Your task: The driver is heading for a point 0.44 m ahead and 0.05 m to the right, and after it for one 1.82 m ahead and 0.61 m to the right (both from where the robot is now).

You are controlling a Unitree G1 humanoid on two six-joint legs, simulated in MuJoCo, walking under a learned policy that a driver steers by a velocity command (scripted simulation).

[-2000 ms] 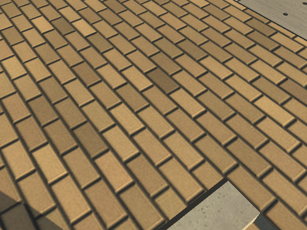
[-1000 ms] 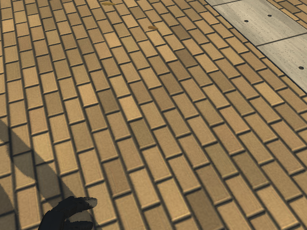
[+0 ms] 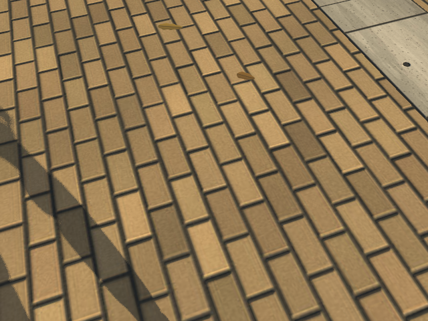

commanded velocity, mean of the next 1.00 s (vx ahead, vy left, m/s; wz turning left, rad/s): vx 0.50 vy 0.00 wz -0.32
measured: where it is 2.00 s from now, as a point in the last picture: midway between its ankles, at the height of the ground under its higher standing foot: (290, 161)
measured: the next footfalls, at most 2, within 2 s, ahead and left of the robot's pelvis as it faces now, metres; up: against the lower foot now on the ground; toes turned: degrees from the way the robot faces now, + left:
left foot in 0.46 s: +0.45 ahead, +0.07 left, +0.00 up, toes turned -18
right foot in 0.96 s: +0.63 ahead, -0.25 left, +0.00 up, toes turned -19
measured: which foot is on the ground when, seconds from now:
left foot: up 0.00-0.44, down 0.46-0.98, up 1.00-1.00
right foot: down 0.00-0.46, up 0.48-0.94, down 0.96-1.00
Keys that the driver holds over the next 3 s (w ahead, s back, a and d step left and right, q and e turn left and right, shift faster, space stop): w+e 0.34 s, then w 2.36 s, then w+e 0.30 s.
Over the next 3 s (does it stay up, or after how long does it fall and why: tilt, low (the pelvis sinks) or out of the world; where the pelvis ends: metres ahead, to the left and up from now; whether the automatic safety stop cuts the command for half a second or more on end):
stays up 1.57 -0.41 0.03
